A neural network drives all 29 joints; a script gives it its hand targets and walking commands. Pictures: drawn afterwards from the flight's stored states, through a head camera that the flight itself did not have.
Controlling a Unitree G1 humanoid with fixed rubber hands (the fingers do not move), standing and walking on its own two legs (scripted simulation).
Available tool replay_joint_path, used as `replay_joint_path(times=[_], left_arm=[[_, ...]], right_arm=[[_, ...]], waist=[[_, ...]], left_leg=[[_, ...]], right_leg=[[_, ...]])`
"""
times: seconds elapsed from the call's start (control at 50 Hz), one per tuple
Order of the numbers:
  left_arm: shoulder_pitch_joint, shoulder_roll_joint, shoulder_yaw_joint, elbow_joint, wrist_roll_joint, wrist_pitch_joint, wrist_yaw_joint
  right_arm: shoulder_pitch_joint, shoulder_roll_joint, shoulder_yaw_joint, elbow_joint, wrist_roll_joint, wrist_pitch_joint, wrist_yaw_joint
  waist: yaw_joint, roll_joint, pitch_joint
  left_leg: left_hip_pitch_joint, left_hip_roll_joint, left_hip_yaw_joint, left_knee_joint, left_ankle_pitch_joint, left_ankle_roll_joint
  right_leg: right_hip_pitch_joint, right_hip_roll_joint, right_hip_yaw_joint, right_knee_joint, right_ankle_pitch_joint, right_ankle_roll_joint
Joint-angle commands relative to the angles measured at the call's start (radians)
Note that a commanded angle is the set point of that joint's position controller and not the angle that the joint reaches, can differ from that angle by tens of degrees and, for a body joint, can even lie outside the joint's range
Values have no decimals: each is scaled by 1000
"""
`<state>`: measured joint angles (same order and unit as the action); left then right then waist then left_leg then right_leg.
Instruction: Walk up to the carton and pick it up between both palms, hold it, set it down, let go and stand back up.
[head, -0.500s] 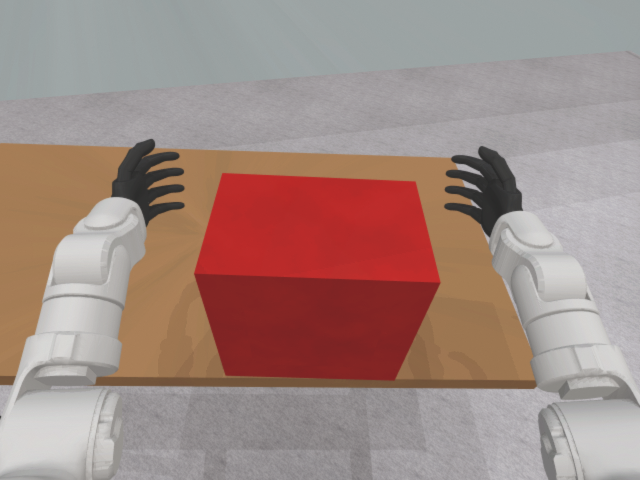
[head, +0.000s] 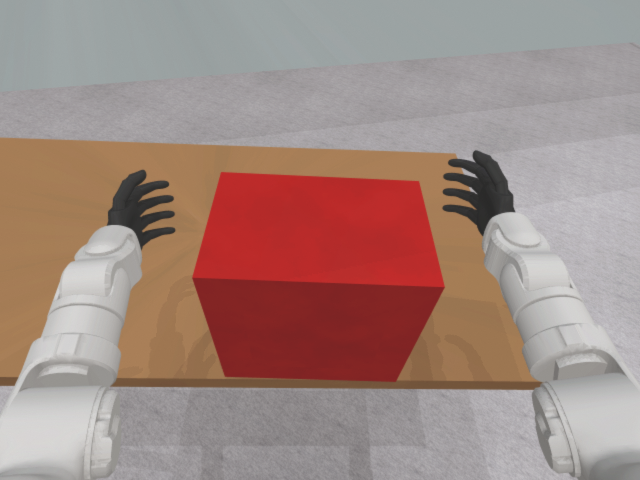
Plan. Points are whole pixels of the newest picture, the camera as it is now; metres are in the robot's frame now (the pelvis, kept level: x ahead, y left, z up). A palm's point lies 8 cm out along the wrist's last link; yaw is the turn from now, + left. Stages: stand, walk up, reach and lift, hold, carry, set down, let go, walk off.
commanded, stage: reach and lift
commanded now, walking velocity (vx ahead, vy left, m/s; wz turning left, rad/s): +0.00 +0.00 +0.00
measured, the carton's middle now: (315, 285) +0.40 +0.02 -0.02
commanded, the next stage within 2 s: none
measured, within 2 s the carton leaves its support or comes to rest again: neither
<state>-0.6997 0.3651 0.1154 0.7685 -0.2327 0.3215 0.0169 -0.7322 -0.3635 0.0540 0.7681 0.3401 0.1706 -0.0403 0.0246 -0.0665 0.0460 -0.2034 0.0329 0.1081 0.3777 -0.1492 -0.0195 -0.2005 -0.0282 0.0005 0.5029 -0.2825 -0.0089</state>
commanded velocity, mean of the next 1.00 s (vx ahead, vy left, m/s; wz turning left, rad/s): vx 0.00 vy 0.00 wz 0.00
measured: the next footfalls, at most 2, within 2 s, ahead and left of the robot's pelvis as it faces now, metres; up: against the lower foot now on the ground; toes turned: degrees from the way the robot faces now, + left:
none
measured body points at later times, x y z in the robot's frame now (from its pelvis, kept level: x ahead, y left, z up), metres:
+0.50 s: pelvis +0.01 +0.00 -0.01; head +0.08 +0.02 +0.44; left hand +0.40 +0.27 +0.02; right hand +0.44 -0.19 +0.06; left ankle +0.03 +0.14 -0.74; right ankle -0.01 -0.11 -0.74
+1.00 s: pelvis +0.00 +0.00 -0.01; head +0.08 +0.01 +0.44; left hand +0.40 +0.23 +0.02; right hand +0.44 -0.18 +0.05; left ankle +0.03 +0.14 -0.74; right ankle -0.01 -0.11 -0.74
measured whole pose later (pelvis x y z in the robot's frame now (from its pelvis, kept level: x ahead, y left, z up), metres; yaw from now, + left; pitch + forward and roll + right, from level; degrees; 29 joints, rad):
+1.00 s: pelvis +0.00 +0.00 -0.01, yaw +1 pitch +15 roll +0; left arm -0.62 0.23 0.06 1.04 -0.21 -0.28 -0.01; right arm -0.72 -0.30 0.19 1.07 0.39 -0.31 -0.05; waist 0.02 -0.03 -0.13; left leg -0.56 0.05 0.09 0.45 -0.14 -0.02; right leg -0.52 -0.01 -0.02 0.50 -0.25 -0.01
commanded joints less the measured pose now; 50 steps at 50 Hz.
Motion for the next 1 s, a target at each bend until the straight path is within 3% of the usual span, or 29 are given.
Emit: replay_joint_path(times=[0.0,0.02,0.04,0.08,0.1,0.14,0.18,0.2,0.24,0.26,0.34,0.36,0.42,0.44,0.46,0.5,0.52,0.54,0.56,0.66,0.68,0.7,0.72,0.74,0.76,0.8,0.82,0.86,0.98], left_arm=[[-313,120,17,-82,53,-218,-37],[-282,117,6,-25,50,-261,-41],[-333,109,-20,-43,44,-292,-37],[-343,104,-70,87,22,-364,-42],[-328,111,-55,69,16,-381,-40],[-350,100,-72,103,6,-453,-29],[-352,62,-129,177,-27,-503,-32],[-365,44,-157,188,-44,-533,-28],[-391,52,-167,247,-76,-567,-23],[-405,47,-194,289,-74,-590,-28],[-375,55,-180,280,-94,-650,-29],[-409,63,-177,268,-100,-660,-21],[-357,58,-155,231,-69,-676,-19],[-305,45,-153,226,-59,-659,-24],[-277,46,-129,206,-49,-657,-28],[-299,47,-131,163,-45,-664,-28],[-280,52,-122,185,-39,-657,-31],[-250,50,-116,207,-35,-646,-34],[-247,42,-107,186,-16,-640,-32],[-174,5,-55,181,44,-632,-59],[-211,-4,-47,174,47,-637,-59],[-198,-25,-37,193,66,-634,-59],[-221,-26,-47,164,61,-643,-54],[-181,-31,-18,135,93,-638,-50],[-199,-30,-12,144,94,-643,-52],[-186,-57,-24,145,95,-651,-48],[-197,-50,-6,143,111,-652,-43],[-170,-49,-1,108,119,-644,-32],[-238,-97,11,99,134,-662,2]], right_arm=[[-281,-105,28,114,42,-127,7],[-258,-79,44,96,46,-150,13],[-280,-87,7,125,23,-176,11],[-307,-74,48,184,46,-203,26],[-292,-75,47,171,45,-220,24],[-292,-65,34,229,33,-259,31],[-303,-53,54,260,45,-291,38],[-312,-59,63,271,68,-312,50],[-359,-64,90,272,93,-338,53],[-353,-52,78,326,80,-352,53],[-334,-56,108,303,102,-420,39],[-365,-75,95,279,116,-432,41],[-318,-97,107,353,133,-460,47],[-282,-88,114,347,136,-472,38],[-258,-77,144,329,150,-473,41],[-287,-92,117,289,135,-499,35],[-282,-84,133,309,143,-494,32],[-260,-93,116,304,141,-498,25],[-253,-66,135,315,146,-493,24],[-228,-16,164,276,123,-511,15],[-230,-15,145,269,100,-520,10],[-252,11,157,277,103,-518,11],[-242,-4,131,276,94,-524,10],[-210,23,137,307,79,-523,7],[-225,33,141,292,69,-523,4],[-230,36,100,281,39,-526,-2],[-239,59,98,299,38,-519,1],[-225,24,75,315,11,-526,-14],[-277,81,54,260,-24,-510,-14]], waist=[[38,113,-479],[59,105,-460],[30,124,-519],[40,134,-470],[47,112,-509],[34,160,-570],[15,127,-558],[29,163,-596],[33,123,-636],[12,132,-635],[12,114,-767],[35,122,-833],[38,174,-853],[26,156,-861],[48,150,-852],[41,146,-887],[51,143,-845],[31,119,-842],[36,154,-868],[48,104,-807],[30,92,-827],[52,96,-803],[33,102,-818],[50,118,-786],[41,90,-775],[15,107,-777],[33,124,-763],[9,127,-764],[38,119,-798]], left_leg=[[234,-34,-45,61,351,-1],[201,-33,-39,61,344,-1],[185,-31,-51,75,331,-9],[147,-29,-52,73,268,-6],[150,-26,-46,71,270,-1],[139,-19,-53,89,293,-15],[100,-11,-68,92,215,-6],[127,-11,-70,98,245,-26],[88,-11,-62,125,232,-20],[79,-6,-69,141,234,-21],[110,-7,-66,177,375,-27],[104,-11,-70,192,378,-32],[162,-7,-76,209,498,-51],[206,-7,-79,212,545,-50],[179,-11,-75,203,544,-50],[169,-12,-74,206,557,-50],[171,-16,-73,205,574,-52],[173,-18,-79,206,580,-48],[174,-13,-79,205,603,-50],[140,-28,-59,183,643,-34],[155,-26,-66,185,632,-36],[155,-27,-61,184,630,-32],[158,-24,-66,182,628,-39],[165,-26,-65,182,637,-34],[139,-30,-61,169,596,-32],[147,-25,-74,160,582,-37],[139,-29,-68,158,567,-34],[172,-26,-74,156,584,-43],[123,-20,-72,145,460,-32]], right_leg=[[-121,82,-10,-189,341,26],[-123,78,-12,-177,326,23],[-136,81,-16,-174,305,18],[-203,73,-17,-179,210,8],[-181,76,-17,-172,222,10],[-233,74,-21,-168,218,3],[-310,75,-25,-159,140,-3],[-339,77,-39,-137,146,-8],[-363,77,-38,-137,114,-11],[-387,71,-43,-118,145,-5],[-384,76,-41,-100,271,5],[-408,78,-42,-93,253,-1],[-412,83,-52,-85,327,-2],[-388,88,-58,-93,398,-2],[-362,82,-43,-104,404,-3],[-346,86,-49,-103,413,2],[-348,83,-50,-103,420,8],[-340,88,-53,-96,465,10],[-332,83,-38,-105,488,1],[-214,69,-31,-96,637,25],[-238,76,-34,-96,627,32],[-233,70,-30,-99,609,25],[-242,75,-40,-96,597,26],[-231,70,-28,-104,595,22],[-213,63,-21,-109,609,31],[-226,66,-28,-114,563,26],[-228,62,-24,-116,522,28],[-216,72,-34,-123,541,23],[-262,65,-18,-129,383,20]])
